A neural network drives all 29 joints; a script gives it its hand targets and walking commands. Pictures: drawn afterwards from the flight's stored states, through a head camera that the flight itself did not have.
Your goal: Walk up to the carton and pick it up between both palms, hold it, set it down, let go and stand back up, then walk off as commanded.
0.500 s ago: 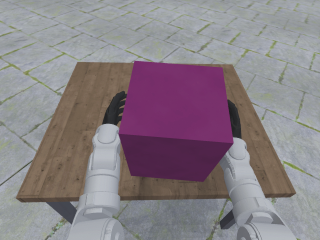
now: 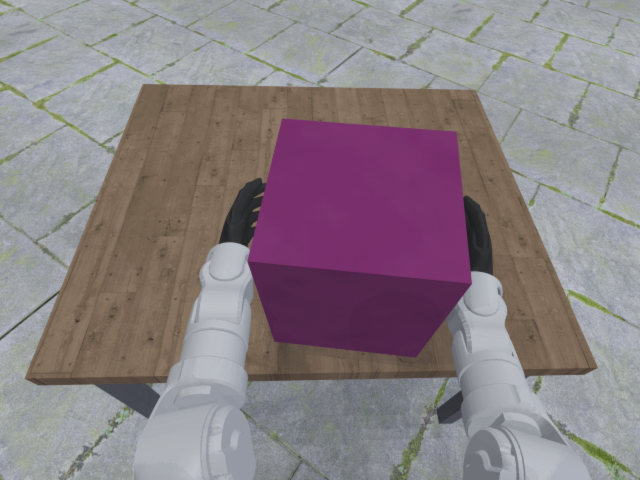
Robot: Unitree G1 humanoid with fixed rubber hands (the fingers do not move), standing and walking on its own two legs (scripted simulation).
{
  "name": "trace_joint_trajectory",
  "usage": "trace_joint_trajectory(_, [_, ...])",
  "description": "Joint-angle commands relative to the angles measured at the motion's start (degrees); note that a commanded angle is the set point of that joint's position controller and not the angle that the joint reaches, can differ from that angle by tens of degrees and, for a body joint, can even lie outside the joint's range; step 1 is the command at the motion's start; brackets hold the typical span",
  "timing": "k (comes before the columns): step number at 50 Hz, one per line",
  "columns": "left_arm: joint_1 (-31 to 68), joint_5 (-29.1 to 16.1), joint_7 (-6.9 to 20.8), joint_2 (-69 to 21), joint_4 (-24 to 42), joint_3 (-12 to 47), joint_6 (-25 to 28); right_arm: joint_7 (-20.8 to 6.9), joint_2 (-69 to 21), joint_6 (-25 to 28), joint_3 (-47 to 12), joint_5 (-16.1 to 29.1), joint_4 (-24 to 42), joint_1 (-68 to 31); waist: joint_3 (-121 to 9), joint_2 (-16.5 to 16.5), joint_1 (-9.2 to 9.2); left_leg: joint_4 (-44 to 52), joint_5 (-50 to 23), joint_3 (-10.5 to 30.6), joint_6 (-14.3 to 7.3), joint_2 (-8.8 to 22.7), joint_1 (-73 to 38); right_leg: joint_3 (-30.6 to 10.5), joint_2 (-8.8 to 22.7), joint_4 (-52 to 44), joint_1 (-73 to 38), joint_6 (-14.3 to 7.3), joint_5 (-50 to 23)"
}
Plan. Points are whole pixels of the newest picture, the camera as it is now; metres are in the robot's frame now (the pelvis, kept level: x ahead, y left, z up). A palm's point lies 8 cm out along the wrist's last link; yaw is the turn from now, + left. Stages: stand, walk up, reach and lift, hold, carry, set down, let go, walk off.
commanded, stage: set down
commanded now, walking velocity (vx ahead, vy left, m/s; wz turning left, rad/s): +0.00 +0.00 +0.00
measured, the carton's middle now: (355, 248) +0.41 -0.03 +0.03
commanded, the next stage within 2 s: none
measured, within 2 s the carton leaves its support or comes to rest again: neither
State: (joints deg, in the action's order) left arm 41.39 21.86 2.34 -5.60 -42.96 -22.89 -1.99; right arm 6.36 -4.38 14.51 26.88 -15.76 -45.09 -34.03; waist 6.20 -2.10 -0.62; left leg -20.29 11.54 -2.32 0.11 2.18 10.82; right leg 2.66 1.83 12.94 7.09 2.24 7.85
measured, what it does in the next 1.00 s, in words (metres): stands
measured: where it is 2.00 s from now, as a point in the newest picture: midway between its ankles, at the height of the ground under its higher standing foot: outside the picture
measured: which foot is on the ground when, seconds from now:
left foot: down 0.00-1.00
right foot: down 0.00-1.00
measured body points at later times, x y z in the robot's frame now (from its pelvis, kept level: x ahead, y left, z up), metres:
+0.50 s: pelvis +0.00 +0.00 +0.00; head +0.11 +0.02 +0.44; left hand +0.42 +0.13 +0.01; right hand +0.39 -0.17 +0.01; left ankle -0.01 +0.11 -0.75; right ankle -0.02 -0.15 -0.75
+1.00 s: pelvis +0.00 +0.00 +0.00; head +0.10 +0.02 +0.43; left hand +0.42 +0.12 -0.01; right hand +0.39 -0.18 +0.00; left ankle -0.01 +0.11 -0.75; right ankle -0.02 -0.14 -0.75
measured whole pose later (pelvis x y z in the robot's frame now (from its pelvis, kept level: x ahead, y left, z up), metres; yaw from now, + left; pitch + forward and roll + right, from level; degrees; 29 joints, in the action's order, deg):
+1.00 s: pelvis +0.00 +0.00 +0.00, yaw +0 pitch +13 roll -1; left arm 43.0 21.9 -1.5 -2.7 -60.0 -25.0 15.6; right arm 5.9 -5.3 23.6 35.1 -24.5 -53.9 -35.8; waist -0.1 -1.9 -0.6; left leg -20.3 9.5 -2.3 0.3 2.4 23.7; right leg 2.9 1.7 13.7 20.3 1.9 6.2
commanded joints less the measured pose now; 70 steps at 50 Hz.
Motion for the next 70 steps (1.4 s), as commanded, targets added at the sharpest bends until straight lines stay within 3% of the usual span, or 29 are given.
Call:
trace_joint_trajectory(1, [24.6, 0.1, 3.7, -24.9, -0.2, 15.7, 5.9, -6.9, -29.8, 5.2, -18.1, -4.8, -3.3, -28.0, -39.2, 3.2, -0.08, -0.2, -30.3, -5.1, 2.1, -1.7, -9.9, 4.6, -3.1, 4.2, -7.7, -0.6, -23.5])
trace_joint_trajectory(7, [23.3, 0.5, 1.9, -27.8, 0.5, 17.3, 8.9, -6.3, -30.4, 9.1, -19.7, -4.5, -6.4, -27.7, -45.1, 6.6, 0.79, -4.1, -42.1, -3.8, 3.7, -0.9, -11.5, 4.6, -3.5, 5.2, -4.4, -1.7, -30.3])
trace_joint_trajectory(9, [20.5, 0.5, 1.7, -27.1, -0.9, 17.7, 9.5, -6.2, -30.7, 10.2, -20.8, -4.0, -5.5, -28.8, -45.8, 5.7, 2.84, -4.4, -43.9, -3.8, 3.5, -0.7, -11.9, 4.8, -3.6, 4.7, -3.9, -1.5, -30.8])
trace_joint_trajectory(10, [21.7, 0.0, 1.3, -28.4, -2.0, 18.1, 10.0, -6.2, -30.5, 10.4, -19.5, -4.2, -6.8, -28.9, -45.1, 6.0, 0.9, -4.4, -44.6, -3.8, 4.0, -0.5, -12.3, 5.1, -3.8, 4.9, -2.8, -1.7, -30.7])
trace_joint_trajectory(15, [20.0, 0.3, 1.7, -27.2, -4.5, 17.3, 11.3, -5.6, -30.4, 11.4, -21.5, -4.6, -7.1, -28.4, -44.8, 4.8, 2.3, -4.8, -44.1, -3.8, 3.7, -0.8, -10.9, 5.2, -3.8, 4.5, -1.5, -1.8, -31.5])
trace_joint_trajectory(16, [20.4, -0.3, 1.9, -27.9, -5.3, 18.3, 11.8, -5.3, -30.0, 12.0, -20.3, -5.1, -8.0, -28.5, -45.3, 5.6, 0.65, -4.2, -42.8, -3.9, 4.0, -0.7, -10.8, 5.8, -3.7, 4.4, -1.7, -1.9, -31.5])
trace_joint_trajectory(19, [21.3, -0.1, 1.5, -28.0, -3.9, 18.3, 14.2, -5.5, -32.8, 12.5, -23.2, -4.6, -9.8, -27.6, -45.4, 4.2, 3.15, -3.8, -39.8, -4.3, 3.3, -1.0, -6.7, 4.4, -3.3, 5.9, -5.0, -1.3, -34.3])
trace_joint_trajectory(23, [21.2, -0.4, 1.3, -29.2, -7.0, 18.8, 17.1, -5.5, -32.4, 14.7, -21.0, -6.6, -8.8, -28.6, -49.8, 4.3, 1.73, -3.7, -38.8, -4.3, 3.1, -0.8, -5.3, 4.4, -3.2, 6.1, -4.7, -1.5, -34.5])
trace_joint_trajectory(24, [22.9, 0.2, 1.2, -27.2, -7.5, 17.2, 17.9, -5.6, -33.0, 14.2, -20.6, -7.3, -10.4, -28.6, -48.6, 4.2, 2.86, -3.4, -37.8, -4.5, 2.9, -1.0, -4.4, 4.7, -3.1, 5.8, -4.1, -1.4, -32.4])
trace_joint_trajectory(25, [25.8, -0.3, 1.1, -27.5, -6.9, 18.4, 18.8, -5.7, -32.1, 14.4, -19.0, -7.7, -11.9, -28.2, -48.4, 6.4, 1.22, -3.5, -37.3, -3.8, 3.3, -0.6, -5.0, 5.0, -3.3, 5.6, -3.2, -1.8, -31.4])
trace_joint_trajectory(27, [27.6, 0.1, 0.3, -27.7, -8.5, 17.6, 19.8, -6.1, -33.4, 14.2, -18.5, -8.4, -12.9, -28.9, -49.3, 7.7, 2.19, -3.3, -35.4, -4.0, 3.6, -0.7, -5.6, 4.9, -3.6, 4.4, 0.0, -2.8, -24.8])
trace_joint_trajectory(33, [30.6, 0.2, 1.1, -24.9, -13.3, 13.8, 20.1, -6.3, -32.4, 11.1, -13.2, -10.7, -12.6, -31.2, -40.8, 3.8, 0.85, 0.3, -20.0, -5.1, 2.0, -1.4, -1.9, 4.4, -2.8, 2.3, -0.7, -2.1, -14.5])
trace_joint_trajectory(34, [30.5, 0.6, 1.1, -24.4, -14.5, 12.9, 19.8, -6.7, -33.0, 10.6, -13.2, -10.6, -15.0, -31.7, -38.9, 4.5, 2.16, 1.6, -17.1, -4.8, 1.6, -1.2, -1.0, 4.3, -2.5, 2.1, -0.6, -2.2, -12.8])
trace_joint_trajectory(37, [35.1, 0.4, 0.6, -23.1, -14.0, 11.6, 20.4, -7.1, -31.8, 9.8, -8.3, -13.8, -14.9, -32.6, -37.0, 3.5, 0.59, 2.7, -9.2, -4.9, 1.2, -0.9, 0.5, 5.4, -2.6, 1.3, 3.2, -2.2, -2.8])
trace_joint_trajectory(38, [32.5, 0.5, 0.9, -25.4, -14.8, 11.7, 20.0, -7.3, -32.4, 10.0, -8.5, -13.7, -13.5, -32.8, -36.9, 3.5, 1.47, 3.1, -10.2, -5.1, 1.3, -1.1, 0.1, 5.3, -2.7, 1.1, 3.6, -2.5, -2.8])
trace_joint_trajectory(39, [35.8, -0.3, 0.3, -26.3, -14.1, 13.2, 20.6, -7.6, -33.4, 10.4, -7.6, -13.8, -12.1, -34.1, -40.6, 5.5, 0.91, 2.8, -9.4, -5.0, 1.8, -1.4, -1.1, 5.6, -2.8, 1.0, 5.0, -2.5, -1.9])
trace_joint_trajectory(41, [35.1, 1.0, -0.1, -25.4, -15.4, 11.0, 21.0, -8.0, -33.1, 10.6, -7.9, -14.5, -14.2, -33.6, -40.8, 4.6, 2.2, 1.5, -12.9, -4.9, 2.1, -0.9, -1.5, 4.9, -2.9, 2.4, 3.2, -2.5, -6.0])
trace_joint_trajectory(43, [31.2, 1.4, -0.5, -25.7, -16.2, 10.9, 21.6, -7.9, -33.0, 11.5, -8.3, -14.2, -14.9, -31.1, -40.9, 5.0, 1.28, 0.0, -19.5, -4.6, 2.8, -0.8, -2.1, 4.9, -3.0, 2.8, 3.2, -2.9, -11.2])
trace_joint_trajectory(48, [27.4, 3.6, 0.1, -25.5, -19.2, 8.2, 23.3, -7.6, -34.8, 12.8, -8.5, -15.5, -15.6, -30.0, -41.8, 2.9, 2.22, -0.7, -18.8, -5.7, 1.8, -1.2, 3.4, 3.5, -2.7, 5.2, -0.4, -1.9, -16.8])
trace_joint_trajectory(49, [31.3, 2.8, -0.1, -25.9, -17.1, 10.3, 23.8, -7.7, -35.5, 12.9, -8.9, -14.8, -15.9, -30.0, -46.2, 4.6, 1.05, -1.2, -22.0, -4.9, 2.4, -1.0, 0.9, 4.2, -2.9, 5.2, -0.3, -2.0, -18.6])
trace_joint_trajectory(50, [27.2, 2.8, -0.4, -26.7, -17.5, 11.0, 24.3, -7.9, -35.6, 13.6, -10.9, -13.8, -15.5, -28.5, -46.2, 6.1, 2.59, -2.3, -25.0, -4.8, 2.8, -1.1, 0.4, 3.7, -3.1, 5.8, -0.1, -2.3, -20.9])
trace_joint_trajectory(51, [27.5, 2.8, -0.4, -25.8, -17.5, 11.2, 24.5, -7.6, -35.3, 13.8, -10.5, -14.1, -16.4, -27.7, -46.3, 5.8, 1.0, -2.8, -26.0, -4.9, 3.0, -1.0, 0.0, 4.0, -3.2, 5.7, 1.1, -2.2, -21.4])
trace_joint_trajectory(52, [25.8, 2.8, -0.4, -26.4, -18.6, 10.5, 25.0, -7.5, -35.5, 15.0, -11.8, -14.2, -14.6, -29.0, -47.1, 4.2, 2.39, -3.8, -28.9, -4.8, 2.9, -0.9, 0.5, 3.8, -3.2, 5.9, 0.1, -2.1, -24.3])
trace_joint_trajectory(53, [27.0, 2.8, -0.4, -25.6, -18.5, 10.7, 25.2, -7.4, -35.5, 14.4, -10.9, -14.2, -18.1, -28.2, -46.4, 5.7, 1.15, -3.6, -28.9, -4.4, 3.1, -1.1, 1.0, 3.3, -3.2, 5.9, 0.8, -2.4, -24.7])
trace_joint_trajectory(54, [24.4, 3.7, -0.4, -26.4, -19.4, 10.0, 25.4, -7.3, -35.7, 15.3, -11.6, -13.4, -16.2, -28.4, -47.7, 5.0, 3.07, -4.1, -29.6, -4.4, 2.9, -1.0, 1.3, 3.2, -3.5, 6.0, 0.2, -2.3, -24.7])
trace_joint_trajectory(59, [23.0, 4.2, 0.8, -26.0, -21.6, 9.7, 26.6, -6.5, -36.5, 15.8, -13.7, -13.9, -17.6, -26.5, -47.4, 3.5, 2.55, -3.2, -28.5, -5.0, 2.1, -1.2, 7.8, 2.0, -2.6, 9.1, -7.0, -1.5, -34.4])
trace_joint_trajectory(63, [20.7, 4.9, 0.5, -24.8, -22.1, 8.8, 26.8, -6.8, -35.9, 16.5, -14.0, -13.1, -17.8, -25.4, -45.5, 3.1, 4.05, -3.7, -28.8, -4.6, 1.6, -1.0, 6.1, 2.2, -3.1, 8.2, -3.6, -1.5, -31.0])
trace_joint_trajectory(65, [20.6, 4.6, 0.4, -24.6, -22.0, 9.0, 27.0, -6.4, -35.0, 16.1, -11.9, -14.8, -19.8, -23.2, -43.7, 3.3, 1.58, -3.3, -28.6, -4.6, 2.1, -1.1, 5.2, 2.9, -3.2, 7.3, -2.8, -1.7, -30.1])
trace_joint_trajectory(70, [22.5, 5.5, 1.0, -24.3, -23.7, 6.9, 26.2, -7.0, -33.6, 16.0, -9.9, -15.7, -18.9, -26.8, -42.3, 4.6, 2.73, -2.7, -23.1, -4.7, 1.5, -1.6, 7.5, 2.5, -2.6, 6.6, -0.9, -2.5, -23.0])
